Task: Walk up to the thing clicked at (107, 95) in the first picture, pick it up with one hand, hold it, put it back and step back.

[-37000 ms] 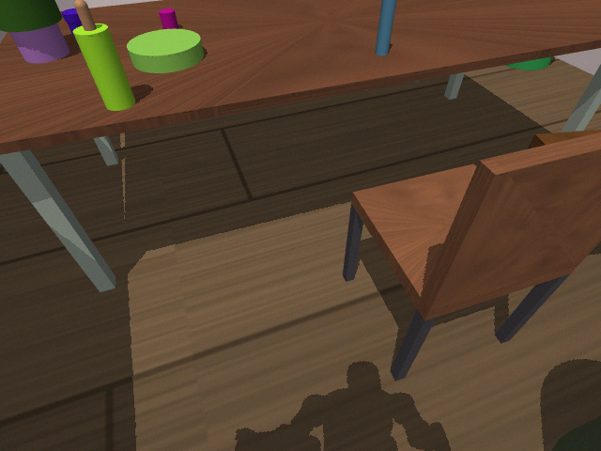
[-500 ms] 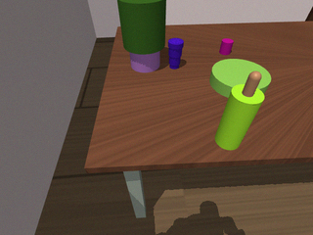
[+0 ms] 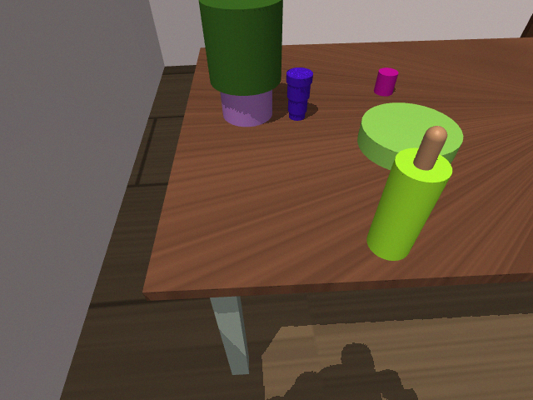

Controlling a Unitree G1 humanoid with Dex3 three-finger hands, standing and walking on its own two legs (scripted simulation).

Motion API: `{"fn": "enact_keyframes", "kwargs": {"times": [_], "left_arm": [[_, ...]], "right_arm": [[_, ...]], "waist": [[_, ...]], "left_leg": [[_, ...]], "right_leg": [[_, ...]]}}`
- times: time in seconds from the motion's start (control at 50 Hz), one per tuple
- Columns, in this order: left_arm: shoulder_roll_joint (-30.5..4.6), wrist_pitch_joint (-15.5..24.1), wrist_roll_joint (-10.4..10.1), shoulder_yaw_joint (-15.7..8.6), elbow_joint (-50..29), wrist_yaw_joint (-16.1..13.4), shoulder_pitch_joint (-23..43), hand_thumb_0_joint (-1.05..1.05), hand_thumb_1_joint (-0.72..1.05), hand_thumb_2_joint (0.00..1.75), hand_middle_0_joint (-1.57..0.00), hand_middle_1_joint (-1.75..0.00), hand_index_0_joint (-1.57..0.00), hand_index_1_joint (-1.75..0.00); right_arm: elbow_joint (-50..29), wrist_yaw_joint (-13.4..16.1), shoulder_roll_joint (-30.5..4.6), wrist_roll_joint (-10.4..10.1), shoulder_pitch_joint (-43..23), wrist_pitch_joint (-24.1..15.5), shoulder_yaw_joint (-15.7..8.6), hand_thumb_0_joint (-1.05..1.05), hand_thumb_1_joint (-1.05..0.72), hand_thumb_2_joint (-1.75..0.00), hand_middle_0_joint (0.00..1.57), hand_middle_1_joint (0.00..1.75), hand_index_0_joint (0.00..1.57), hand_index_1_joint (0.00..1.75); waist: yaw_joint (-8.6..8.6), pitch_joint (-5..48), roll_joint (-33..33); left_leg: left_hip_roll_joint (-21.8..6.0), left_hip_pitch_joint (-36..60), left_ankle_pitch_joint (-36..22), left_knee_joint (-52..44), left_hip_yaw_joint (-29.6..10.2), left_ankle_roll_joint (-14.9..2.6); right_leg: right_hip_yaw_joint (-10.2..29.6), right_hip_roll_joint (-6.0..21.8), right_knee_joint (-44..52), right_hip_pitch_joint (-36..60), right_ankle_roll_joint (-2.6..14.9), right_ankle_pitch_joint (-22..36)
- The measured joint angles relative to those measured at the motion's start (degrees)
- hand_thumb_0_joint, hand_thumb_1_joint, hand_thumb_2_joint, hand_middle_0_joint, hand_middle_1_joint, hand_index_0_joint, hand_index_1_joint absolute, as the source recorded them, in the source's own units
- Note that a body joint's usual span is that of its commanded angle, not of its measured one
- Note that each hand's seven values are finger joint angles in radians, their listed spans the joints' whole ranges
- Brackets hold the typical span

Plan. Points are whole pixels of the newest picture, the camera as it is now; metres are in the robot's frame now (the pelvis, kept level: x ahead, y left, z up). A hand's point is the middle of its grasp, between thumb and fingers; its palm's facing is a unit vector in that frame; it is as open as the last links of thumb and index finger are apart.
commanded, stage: stand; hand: right
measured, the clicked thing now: (409, 195) +0.42 -0.22 +0.10
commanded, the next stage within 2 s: none
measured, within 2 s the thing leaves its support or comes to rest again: neither
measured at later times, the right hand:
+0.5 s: hand out of the picture +0.07 -0.25 -0.16, palm faces -0.04 +0.94 -0.34, open 8.7 cm
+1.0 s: hand out of the picture +0.08 -0.26 -0.16, palm faces -0.03 +0.94 -0.35, open 7.4 cm
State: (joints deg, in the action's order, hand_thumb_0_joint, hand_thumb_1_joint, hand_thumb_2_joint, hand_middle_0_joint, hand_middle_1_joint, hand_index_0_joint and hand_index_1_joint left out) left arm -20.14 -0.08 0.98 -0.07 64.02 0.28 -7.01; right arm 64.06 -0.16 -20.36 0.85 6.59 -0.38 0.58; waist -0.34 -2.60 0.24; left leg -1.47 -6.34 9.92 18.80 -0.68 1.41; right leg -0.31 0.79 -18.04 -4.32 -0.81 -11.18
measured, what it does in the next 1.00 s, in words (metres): stands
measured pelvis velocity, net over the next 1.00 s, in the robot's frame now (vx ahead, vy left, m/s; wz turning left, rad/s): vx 0.01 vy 0.00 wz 0.00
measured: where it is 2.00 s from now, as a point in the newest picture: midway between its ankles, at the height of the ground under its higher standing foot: outside the picture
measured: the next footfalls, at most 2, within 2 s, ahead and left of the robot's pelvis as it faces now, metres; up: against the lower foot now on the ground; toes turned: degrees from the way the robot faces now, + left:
none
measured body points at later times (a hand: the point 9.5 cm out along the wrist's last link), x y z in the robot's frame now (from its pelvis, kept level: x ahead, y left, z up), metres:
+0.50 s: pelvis +0.00 +0.00 +0.00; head +0.01 +0.00 +0.45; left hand +0.06 +0.30 -0.13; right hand +0.07 -0.30 -0.13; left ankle +0.01 +0.13 -0.75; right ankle -0.01 -0.13 -0.75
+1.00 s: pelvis +0.01 +0.00 +0.00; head +0.01 +0.00 +0.45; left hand +0.08 +0.30 -0.13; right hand +0.08 -0.30 -0.13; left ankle +0.01 +0.13 -0.75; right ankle -0.01 -0.13 -0.75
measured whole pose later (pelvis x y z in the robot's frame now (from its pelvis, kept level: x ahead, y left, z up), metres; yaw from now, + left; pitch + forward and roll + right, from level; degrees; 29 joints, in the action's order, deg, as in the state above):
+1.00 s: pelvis +0.01 +0.00 +0.00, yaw +0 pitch -2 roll +0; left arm -20.1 0.2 0.9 -0.1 63.4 0.3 -7.3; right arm 64.1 -0.3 -20.3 0.8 7.0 -0.3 0.2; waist -0.3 -2.6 0.0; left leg -1.6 -6.1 10.0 18.2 -0.6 1.6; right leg -0.2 0.7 -18.0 -4.4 -0.6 -11.5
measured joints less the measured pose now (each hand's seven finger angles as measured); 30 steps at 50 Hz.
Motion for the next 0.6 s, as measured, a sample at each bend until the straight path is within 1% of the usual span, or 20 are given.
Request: {"fn": "enact_keyframes", "kwargs": {"times": [0.1, 0.18, 0.26, 0.32, 0.38, 0.48, 0.54, 0.6], "left_arm": [[-0.02, 0.07, 0.01, -0.02, -0.03, 0.01, -0.27, 0.0, 0.91, 0.9, -0.2, -0.3, -0.21, -0.3], [-0.01, 0.01, -0.04, -0.07, 0.01, 0.07, -0.43, 0.0, 0.91, 0.9, -0.2, -0.3, -0.21, -0.3], [0.01, -0.05, 0.0, -0.1, 0.05, 0.12, -0.57, 0.0, 0.91, 0.9, -0.2, -0.3, -0.21, -0.3], [-0.03, -0.07, 0.02, -0.14, 0.08, 0.16, -0.71, 0.0, 0.91, 0.9, -0.2, -0.3, -0.21, -0.3], [-0.06, -0.05, 0.0, -0.13, 0.04, 0.13, -0.81, 0.0, 0.91, 0.9, -0.2, -0.3, -0.21, -0.3], [-0.05, 0.01, -0.08, -0.08, -0.02, 0.09, -0.77, 0.0, 0.91, 0.9, -0.2, -0.3, -0.21, -0.3], [-0.01, 0.06, -0.11, -0.07, -0.11, 0.09, -0.8, 0.0, 0.91, 0.9, -0.2, -0.3, -0.21, -0.3], [0.06, 0.11, -0.14, -0.02, -0.16, 0.07, -0.77, 0.0, 0.91, 0.9, -0.2, -0.3, -0.21, -0.3]], "right_arm": [[0.17, -0.05, 0.03, -0.02, 0.2, 0.07, -0.14, 0.0, 0.47, -0.1, 0.08, 0.08, 0.08, 0.08], [0.28, -0.04, -0.02, 0.0, 0.41, 0.07, -0.15, 0.0, 0.34, -0.23, 0.13, 0.16, 0.13, 0.16], [0.35, -0.07, -0.02, 0.0, 0.55, 0.05, -0.21, 0.0, 0.13, -0.44, 0.17, 0.22, 0.17, 0.22], [0.4, -0.11, 0.05, 0.01, 0.66, 0.06, -0.23, 0.0, -0.07, -0.6, 0.18, 0.25, 0.18, 0.25], [0.49, -0.11, 0.13, 0.01, 0.73, 0.04, -0.22, 0.0, -0.29, -0.72, 0.19, 0.27, 0.19, 0.27], [0.53, -0.17, 0.23, -0.06, 0.69, 0.09, -0.2, 0.0, -0.61, -0.83, 0.2, 0.29, 0.2, 0.29], [0.46, -0.21, 0.24, -0.04, 0.66, 0.09, -0.21, 0.0, -0.73, -0.86, 0.2, 0.29, 0.2, 0.29], [0.38, -0.17, 0.17, -0.07, 0.57, 0.0, -0.17, 0.01, -0.81, -0.88, 0.2, 0.29, 0.2, 0.29]], "waist": [[0.01, -0.04, 0.04], [-0.01, -0.03, 0.07], [0.01, -0.09, 0.04], [0.03, -0.15, 0.04], [0.01, -0.24, 0.01], [0.0, -0.38, -0.06], [-0.02, -0.37, -0.11], [-0.04, -0.32, -0.18]], "left_leg": [[-0.05, -0.03, -0.08, -0.06, 0.0, -0.01], [0.0, 0.03, -0.18, -0.24, 0.08, -0.03], [0.08, -0.04, -0.3, -0.41, 0.14, -0.06], [0.12, -0.07, -0.33, -0.51, 0.18, -0.07], [0.13, -0.05, -0.34, -0.58, 0.2, -0.05], [0.1, -0.12, -0.22, -0.51, 0.13, 0.01], [0.03, -0.11, -0.11, -0.46, 0.14, 0.03], [-0.02, 0.04, 0.01, -0.42, 0.19, 0.04]], "right_leg": [[0.0, -0.05, 0.21, 0.03, 0.03, 0.17], [0.08, 0.0, 0.18, -0.03, 0.01, 0.19], [0.14, 0.09, 0.04, -0.26, 0.0, 0.15], [0.18, 0.12, -0.06, -0.39, 0.01, 0.09], [0.19, 0.14, -0.12, -0.44, 0.01, 0.02], [0.13, 0.1, -0.17, -0.48, 0.05, -0.11], [0.14, 0.04, -0.09, -0.42, 0.09, -0.13], [0.18, 0.0, -0.07, -0.27, 0.09, -0.2]]}}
